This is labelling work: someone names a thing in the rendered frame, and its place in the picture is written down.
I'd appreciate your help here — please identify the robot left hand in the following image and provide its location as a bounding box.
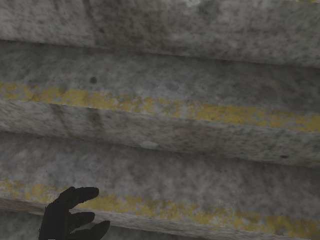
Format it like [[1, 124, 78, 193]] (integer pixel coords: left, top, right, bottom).
[[38, 186, 110, 240]]

